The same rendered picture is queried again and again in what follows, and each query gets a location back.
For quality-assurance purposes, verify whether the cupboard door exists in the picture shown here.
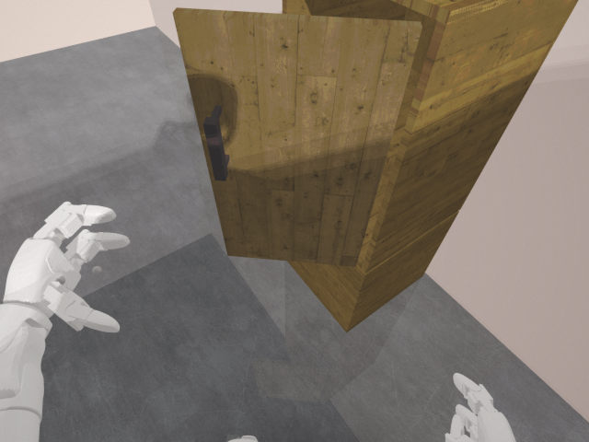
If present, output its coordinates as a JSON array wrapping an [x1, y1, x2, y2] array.
[[173, 7, 422, 267]]

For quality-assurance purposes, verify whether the right robot hand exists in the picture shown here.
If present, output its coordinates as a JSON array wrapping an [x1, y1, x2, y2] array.
[[445, 373, 516, 442]]

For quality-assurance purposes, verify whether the left robot hand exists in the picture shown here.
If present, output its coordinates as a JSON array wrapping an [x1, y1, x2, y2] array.
[[3, 202, 130, 332]]

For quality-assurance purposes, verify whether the left robot forearm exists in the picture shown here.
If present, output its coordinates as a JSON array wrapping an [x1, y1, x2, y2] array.
[[0, 303, 52, 442]]

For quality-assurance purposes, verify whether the handle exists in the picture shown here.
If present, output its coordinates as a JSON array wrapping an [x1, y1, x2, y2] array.
[[203, 105, 230, 181]]

